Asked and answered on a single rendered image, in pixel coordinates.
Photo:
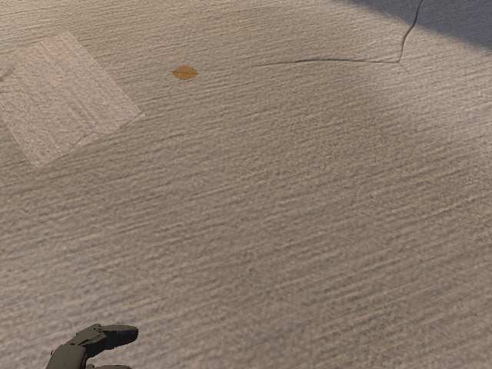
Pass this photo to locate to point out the left robot hand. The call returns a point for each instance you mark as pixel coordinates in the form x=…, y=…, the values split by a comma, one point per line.
x=90, y=342

